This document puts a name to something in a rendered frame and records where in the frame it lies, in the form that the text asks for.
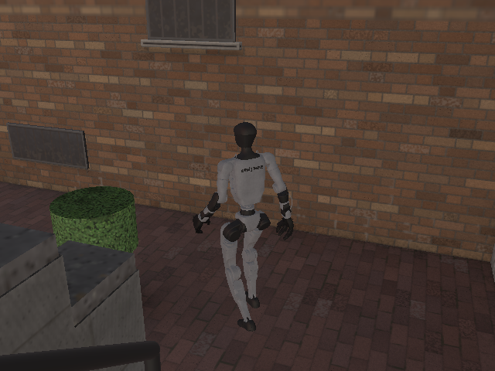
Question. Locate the right robot forearm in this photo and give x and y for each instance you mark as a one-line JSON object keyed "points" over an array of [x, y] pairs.
{"points": [[284, 204]]}

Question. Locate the left robot upper arm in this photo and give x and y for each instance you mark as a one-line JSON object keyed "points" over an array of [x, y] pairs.
{"points": [[224, 168]]}

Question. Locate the robot left hand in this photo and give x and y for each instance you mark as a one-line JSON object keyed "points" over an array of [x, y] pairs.
{"points": [[198, 224]]}

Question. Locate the robot right hand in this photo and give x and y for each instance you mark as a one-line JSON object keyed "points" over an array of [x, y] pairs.
{"points": [[285, 224]]}

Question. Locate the right robot foot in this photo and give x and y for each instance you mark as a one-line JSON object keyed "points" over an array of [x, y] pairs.
{"points": [[254, 302]]}

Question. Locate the left robot shin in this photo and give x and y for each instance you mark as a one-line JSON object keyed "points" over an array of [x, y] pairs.
{"points": [[238, 293]]}

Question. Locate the left robot forearm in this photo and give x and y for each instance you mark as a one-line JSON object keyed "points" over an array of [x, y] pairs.
{"points": [[210, 209]]}

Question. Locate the right robot upper arm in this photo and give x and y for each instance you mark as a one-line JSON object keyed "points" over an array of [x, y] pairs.
{"points": [[274, 172]]}

